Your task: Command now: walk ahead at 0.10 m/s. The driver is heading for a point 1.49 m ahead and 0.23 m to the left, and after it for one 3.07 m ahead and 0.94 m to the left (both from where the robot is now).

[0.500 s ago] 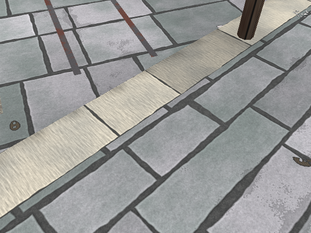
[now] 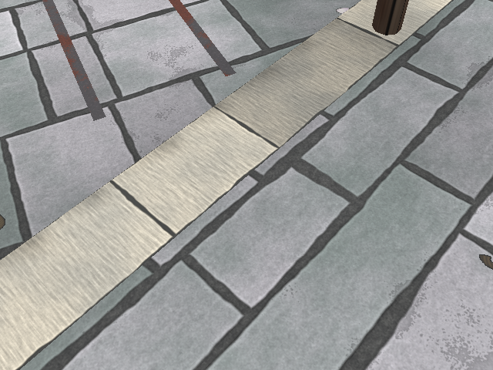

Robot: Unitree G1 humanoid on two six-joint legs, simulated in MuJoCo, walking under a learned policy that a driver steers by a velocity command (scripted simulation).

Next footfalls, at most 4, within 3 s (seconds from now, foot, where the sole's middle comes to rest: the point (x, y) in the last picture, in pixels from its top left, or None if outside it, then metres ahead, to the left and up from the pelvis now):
0.32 left None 0.10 0.12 -0.76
0.76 right None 0.40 -0.16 -0.76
1.30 left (227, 271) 0.74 0.07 -0.76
1.88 right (298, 185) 1.04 -0.17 -0.76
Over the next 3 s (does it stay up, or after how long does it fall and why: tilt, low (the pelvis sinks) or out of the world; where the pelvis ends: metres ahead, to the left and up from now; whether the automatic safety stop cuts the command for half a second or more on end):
stays up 1.50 0.03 -0.03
